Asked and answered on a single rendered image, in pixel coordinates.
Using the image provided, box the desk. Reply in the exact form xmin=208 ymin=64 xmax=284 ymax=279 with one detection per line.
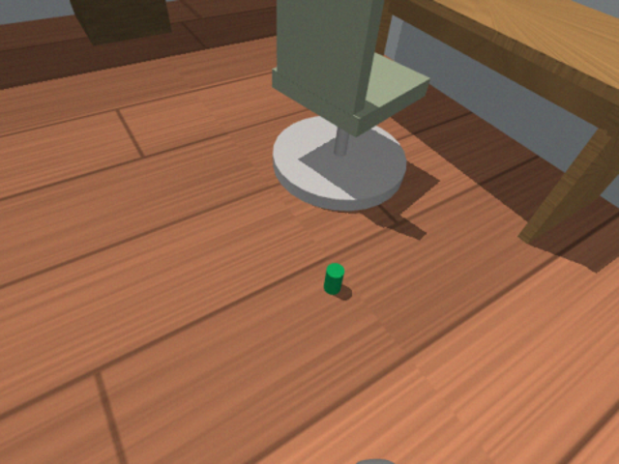
xmin=374 ymin=0 xmax=619 ymax=244

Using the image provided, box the office chair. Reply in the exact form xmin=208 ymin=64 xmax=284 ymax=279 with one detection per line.
xmin=272 ymin=0 xmax=430 ymax=211

